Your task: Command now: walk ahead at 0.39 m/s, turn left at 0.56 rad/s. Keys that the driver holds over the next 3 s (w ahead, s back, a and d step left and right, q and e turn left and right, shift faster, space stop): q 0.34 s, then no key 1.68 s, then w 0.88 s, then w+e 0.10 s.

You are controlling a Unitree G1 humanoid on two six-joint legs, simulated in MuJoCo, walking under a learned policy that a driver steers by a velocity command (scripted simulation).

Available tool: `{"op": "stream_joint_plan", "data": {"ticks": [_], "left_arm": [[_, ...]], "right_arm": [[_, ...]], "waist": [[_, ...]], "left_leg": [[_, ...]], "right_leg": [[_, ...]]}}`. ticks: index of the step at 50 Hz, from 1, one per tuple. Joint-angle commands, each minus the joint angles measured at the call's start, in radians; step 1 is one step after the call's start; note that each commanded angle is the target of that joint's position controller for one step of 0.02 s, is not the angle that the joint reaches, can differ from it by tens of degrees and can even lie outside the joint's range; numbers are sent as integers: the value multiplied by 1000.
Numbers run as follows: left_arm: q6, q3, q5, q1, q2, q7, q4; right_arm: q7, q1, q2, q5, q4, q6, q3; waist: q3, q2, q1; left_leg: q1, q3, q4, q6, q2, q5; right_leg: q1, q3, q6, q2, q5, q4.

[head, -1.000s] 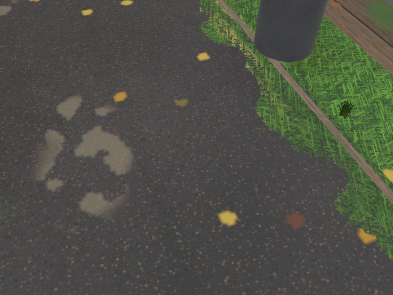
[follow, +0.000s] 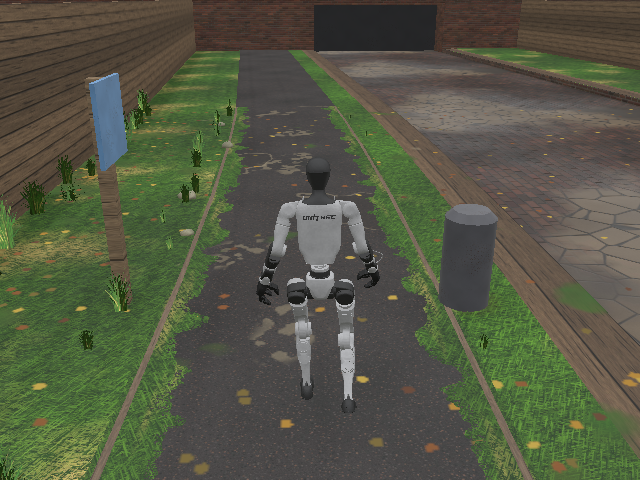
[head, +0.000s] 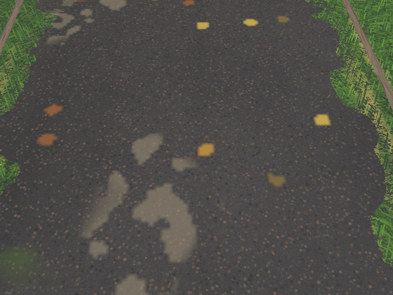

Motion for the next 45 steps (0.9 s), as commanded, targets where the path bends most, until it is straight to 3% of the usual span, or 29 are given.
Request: {"op": "stream_joint_plan", "data": {"ticks": [1, 2, 4, 6, 9, 14, 16, 18, 19, 20, 21, 22, 23, 24, 25, 26, 28, 30, 32, 35, 36, 37, 38, 39, 40, 42, 45], "left_arm": [[-62, 17, 11, -81, 120, 4, -132], [-49, 28, 30, -65, 140, 10, -126], [-15, 28, 37, -42, 120, 12, -131], [4, 18, 42, -50, 86, 18, -136], [15, 5, 40, -125, 64, 19, -156], [19, 3, 26, -251, 79, -2, -187], [13, 13, 29, -249, 101, -7, -192], [-1, 22, 30, -194, 112, -9, -181], [-9, 26, 41, -157, 127, -6, -175], [-10, 35, 61, -115, 182, 3, -182], [7, 38, 85, -89, 203, 4, -164], [17, 27, 49, -94, 136, 2, -171], [23, 13, 36, -119, 91, 1, -187], [34, 6, 38, -141, 80, -1, -188], [43, 2, 32, -166, 80, -1, -189], [52, 0, 37, -187, 87, 0, -185], [62, -1, 43, -207, 84, -1, -178], [68, 3, 38, -186, 94, 0, -165], [72, 8, 33, -153, 114, 1, -152], [77, -2, 19, -140, 103, 0, -137], [71, -9, 22, -108, 87, -3, -123], [62, -18, 42, -96, 63, -10, -127], [56, -26, 44, -94, 17, -12, -133], [56, -21, 53, -136, 49, -9, -123], [57, -18, 52, -147, 51, -8, -116], [64, -13, 46, -118, 64, 0, -92], [60, -13, 38, -105, 55, 2, -66]], "right_arm": [[-10, 129, -148, -4, -44, -21, -43], [-15, 81, -118, -7, -62, -17, -34], [-23, 61, -129, -15, -74, -14, -36], [-37, 78, -162, -15, -65, -11, -46], [-61, 93, -166, 3, -56, 15, -48], [-83, 122, -163, 4, -55, 54, -47], [-86, 113, -156, 2, -64, 61, -45], [-88, 68, -144, 3, -81, 60, -39], [-86, 62, -119, 0, -90, 56, -30], [-85, 85, -64, -21, -108, 48, -12], [-85, 227, -47, -10, -106, 46, -5], [-81, 281, -142, -15, -68, 51, -22], [-82, 201, -190, -7, -58, 66, -38], [-88, 155, -176, -7, -56, 83, -39], [-91, 129, -165, -11, -64, 96, -36], [-86, 128, -134, -7, -66, 102, -29], [-79, 138, -69, -6, -61, 98, -7], [-75, 108, -44, -14, -63, 89, 7], [-70, 95, -63, -11, -58, 85, 3], [-60, 128, -66, -18, -29, 82, 0], [-61, 113, -90, -33, -42, 80, -1], [-67, 108, -146, -46, -59, 80, -8], [-60, 75, -125, -48, -31, 76, -3], [-52, 25, -58, -50, -54, 64, 15], [-51, 32, -41, -57, -42, 54, 21], [-51, 54, -65, -47, -29, 36, 17], [-60, 100, -60, -35, -10, 27, 20]], "waist": [[-177, 5, -55], [-155, 7, -20], [-151, 14, 15], [-154, 23, 19], [-177, 68, -2], [-182, 111, -52], [-173, 123, -45], [-166, 143, -4], [-188, 124, 12], [-269, -7, 5], [-332, -284, -64], [-343, -220, -61], [-264, -135, -27], [-228, -83, -25], [-184, -80, -25], [-158, -97, -43], [-153, -141, -52], [-176, -176, -25], [-196, -188, -4], [-171, -161, -35], [-166, -123, -28], [-165, 6, 0], [-144, 191, 40], [-90, 148, 18], [-73, 136, 13], [-39, 108, 11], [-39, 61, 3]], "left_leg": [[535, -478, -304, 220, 291, 406], [424, -396, -309, 201, 261, 532], [310, -341, -325, 196, 233, 684], [257, -281, -321, 188, 200, 778], [239, -240, -285, 134, 145, 725], [289, -345, -219, 84, 151, 509], [325, -423, -174, 77, 160, 445], [339, -458, -112, 51, 142, 380], [306, -436, -40, 18, 99, 320], [204, -341, 157, -29, 16, 101], [-26, -252, 373, -97, -122, -507], [-76, -258, 514, -137, -50, -520], [-98, -237, 591, -160, -28, -451], [-99, -214, 605, -173, -15, -395], [-89, -212, 592, -182, -3, -354], [-37, -189, 538, -184, 9, -321], [57, -115, 357, -185, 18, -290], [127, -83, 189, -180, 36, -279], [174, -76, 66, -167, 43, -206], [323, -46, -205, -112, 27, -11], [385, -106, -226, -81, 76, 45], [410, -232, -241, -31, 198, 117], [221, -267, -282, 22, 224, -89], [145, -252, -317, 5, 187, -217], [124, -230, -317, -26, 162, -263], [111, -203, -301, -56, 135, -218], [149, -181, -261, -62, 118, -118]], "right_leg": [[-501, 116, -18, -31, 72, 125], [-423, 114, -11, -52, 94, 73], [-344, 101, 13, -45, 118, 7], [-329, 82, 38, -15, 181, -93], [-299, 75, 56, 32, 334, -286], [-261, 107, 54, 85, 425, -511], [-245, 130, 38, 94, 373, -581], [-163, 123, 5, 86, 427, -704], [-41, 135, -28, 35, 596, -774], [151, 285, -103, -145, 920, -747], [349, 584, -323, -356, 1158, -744], [316, 674, -361, -391, 948, -763], [251, 548, -321, -319, 833, -758], [188, 459, -279, -256, 725, -770], [118, 416, -265, -228, 641, -794], [45, 357, -246, -186, 582, -820], [-8, 253, -222, -118, 548, -841], [13, 235, -233, -116, 555, -834], [45, 262, -248, -142, 508, -824], [-33, 250, -193, -119, 328, -804], [-94, 234, -133, -100, 242, -792], [-154, 161, -72, -38, 159, -701], [-53, 54, -20, 37, 162, -690], [7, 63, 5, 33, 237, -679], [29, 63, 6, 33, 278, -682], [39, 78, -6, 23, 306, -682], [30, 86, -17, 17, 336, -688]]}}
